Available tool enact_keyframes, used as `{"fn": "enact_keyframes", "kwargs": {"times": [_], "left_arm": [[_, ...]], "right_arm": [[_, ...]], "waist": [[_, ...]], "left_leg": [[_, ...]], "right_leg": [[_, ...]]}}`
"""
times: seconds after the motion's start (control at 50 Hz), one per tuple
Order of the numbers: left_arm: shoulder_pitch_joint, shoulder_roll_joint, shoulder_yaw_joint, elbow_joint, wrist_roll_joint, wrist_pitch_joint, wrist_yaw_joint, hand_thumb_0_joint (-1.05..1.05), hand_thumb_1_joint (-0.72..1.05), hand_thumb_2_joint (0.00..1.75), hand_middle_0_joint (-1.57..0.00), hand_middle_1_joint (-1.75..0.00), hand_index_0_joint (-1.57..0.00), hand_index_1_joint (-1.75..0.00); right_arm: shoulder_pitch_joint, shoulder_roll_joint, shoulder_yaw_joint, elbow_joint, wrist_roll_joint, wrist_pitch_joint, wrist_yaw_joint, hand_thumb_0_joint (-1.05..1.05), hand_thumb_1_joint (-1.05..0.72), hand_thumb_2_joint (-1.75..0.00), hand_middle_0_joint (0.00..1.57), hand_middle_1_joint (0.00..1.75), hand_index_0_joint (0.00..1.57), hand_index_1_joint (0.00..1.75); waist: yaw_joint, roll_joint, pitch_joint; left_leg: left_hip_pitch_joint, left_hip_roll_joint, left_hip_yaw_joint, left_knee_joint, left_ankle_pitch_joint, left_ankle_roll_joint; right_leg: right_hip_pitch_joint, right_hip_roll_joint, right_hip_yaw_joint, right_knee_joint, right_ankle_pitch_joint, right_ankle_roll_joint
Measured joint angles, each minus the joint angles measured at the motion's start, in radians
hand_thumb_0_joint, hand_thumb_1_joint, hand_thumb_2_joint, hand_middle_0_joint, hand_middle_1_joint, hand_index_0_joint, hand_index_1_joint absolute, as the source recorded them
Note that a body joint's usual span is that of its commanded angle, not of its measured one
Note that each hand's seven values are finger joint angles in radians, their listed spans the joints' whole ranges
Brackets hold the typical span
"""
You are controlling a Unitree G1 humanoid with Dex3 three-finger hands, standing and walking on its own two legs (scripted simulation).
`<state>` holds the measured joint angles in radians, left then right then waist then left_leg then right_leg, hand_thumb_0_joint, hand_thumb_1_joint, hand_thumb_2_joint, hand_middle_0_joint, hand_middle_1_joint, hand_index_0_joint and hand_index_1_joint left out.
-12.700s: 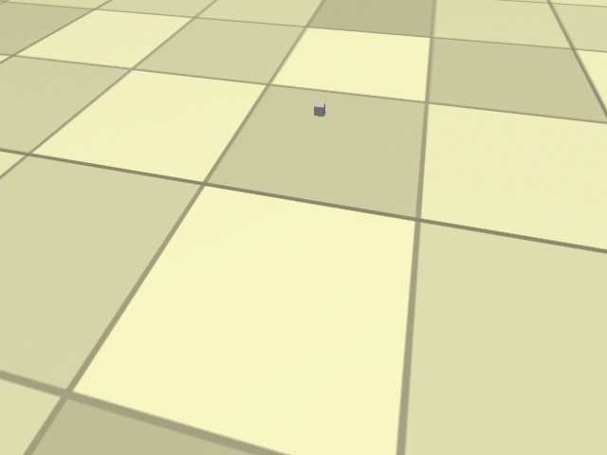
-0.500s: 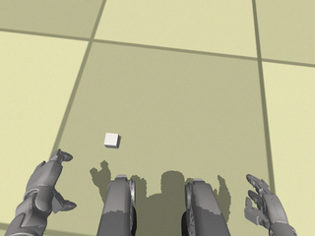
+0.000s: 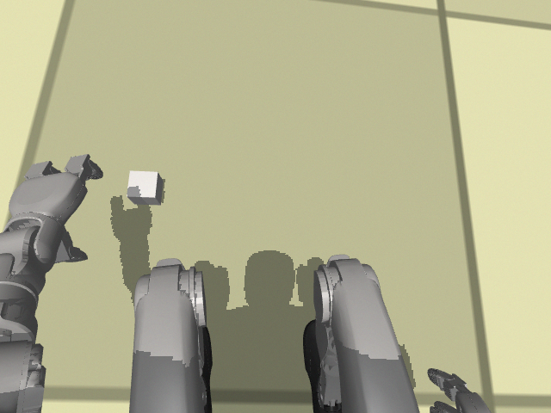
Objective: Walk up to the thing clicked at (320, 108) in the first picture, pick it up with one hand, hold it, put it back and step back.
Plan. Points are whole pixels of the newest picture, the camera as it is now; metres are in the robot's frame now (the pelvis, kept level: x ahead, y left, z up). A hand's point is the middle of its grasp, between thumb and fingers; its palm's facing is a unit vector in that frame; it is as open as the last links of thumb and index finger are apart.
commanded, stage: rise first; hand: left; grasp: from above
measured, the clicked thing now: (145, 188) +0.52 +0.27 -0.36
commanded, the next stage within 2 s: none
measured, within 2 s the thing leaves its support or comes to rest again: neither
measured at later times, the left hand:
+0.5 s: hand (90, 204) +0.43 +0.31 -0.20, palm faces -0.51 -0.03 -0.86, open 14.1 cm
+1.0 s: hand (105, 195) +0.46 +0.31 -0.24, palm faces -0.47 +0.00 -0.88, open 14.2 cm
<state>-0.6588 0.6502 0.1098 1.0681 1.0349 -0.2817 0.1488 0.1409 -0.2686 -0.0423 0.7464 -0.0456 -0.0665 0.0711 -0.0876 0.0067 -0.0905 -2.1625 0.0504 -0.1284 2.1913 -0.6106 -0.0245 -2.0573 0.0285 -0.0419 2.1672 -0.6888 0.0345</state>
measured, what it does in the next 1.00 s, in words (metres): lowers itself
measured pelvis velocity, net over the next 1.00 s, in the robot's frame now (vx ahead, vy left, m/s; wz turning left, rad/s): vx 0.01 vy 0.00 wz -0.07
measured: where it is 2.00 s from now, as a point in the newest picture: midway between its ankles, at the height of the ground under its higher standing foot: (261, 390)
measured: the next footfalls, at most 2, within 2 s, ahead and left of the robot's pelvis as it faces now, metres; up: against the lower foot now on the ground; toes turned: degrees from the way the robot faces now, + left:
none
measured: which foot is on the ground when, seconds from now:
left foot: down 0.00-1.00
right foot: down 0.00-1.00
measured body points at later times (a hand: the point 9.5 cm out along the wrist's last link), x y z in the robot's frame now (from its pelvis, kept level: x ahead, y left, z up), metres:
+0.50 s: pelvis +0.01 +0.01 -0.04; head +0.24 +0.08 +0.34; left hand +0.46 +0.31 -0.15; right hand +0.09 -0.27 -0.16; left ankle +0.10 +0.14 -0.36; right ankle +0.10 -0.13 -0.36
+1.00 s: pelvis +0.01 +0.00 -0.07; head +0.25 +0.07 +0.30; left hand +0.48 +0.30 -0.19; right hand +0.07 -0.27 -0.18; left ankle +0.10 +0.14 -0.36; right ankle +0.10 -0.13 -0.36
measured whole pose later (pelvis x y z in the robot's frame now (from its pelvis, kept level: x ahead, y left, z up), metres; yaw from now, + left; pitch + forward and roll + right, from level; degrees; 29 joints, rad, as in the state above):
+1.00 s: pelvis +0.01 +0.00 -0.07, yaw -4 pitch +32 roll -9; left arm -0.91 0.84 0.11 1.42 1.34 -0.37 0.39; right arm 0.09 -0.26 0.08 0.76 -0.17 0.00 0.12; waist -0.21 -0.05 -0.01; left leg -2.36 0.04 -0.20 2.43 -0.65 -0.03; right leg -2.23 0.06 -0.08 2.37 -0.72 0.05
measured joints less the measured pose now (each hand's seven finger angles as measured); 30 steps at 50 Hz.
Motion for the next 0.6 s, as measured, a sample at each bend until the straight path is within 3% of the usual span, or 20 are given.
{"fn": "enact_keyframes", "kwargs": {"times": [0.28,0.6], "left_arm": [[-0.117,0.061,-0.023,0.137,0.158,-0.031,0.081,0.0,-0.47,0.99,-0.07,-0.96,-0.08,-0.95],[-0.192,0.136,-0.022,0.233,0.259,-0.083,0.138,0.0,-0.48,0.98,-0.08,-0.94,-0.09,-0.93]], "right_arm": [[-0.016,0.01,0.034,0.002,-0.039,0.056,0.025,0.0,-0.88,-0.89,0.21,0.29,0.2,0.3],[-0.045,0.019,0.082,-0.001,-0.083,0.08,0.046,0.0,-0.91,-0.9,0.21,0.29,0.2,0.3]], "waist": [[-0.046,-0.021,0.018],[-0.08,-0.037,0.054]], "left_leg": [[-0.087,-0.009,-0.018,0.098,-0.014,0.014],[-0.146,-0.009,-0.048,0.181,-0.027,0.007]], "right_leg": [[-0.062,0.003,-0.009,0.078,-0.019,0.011],[-0.115,0.017,-0.026,0.148,-0.026,0.021]]}}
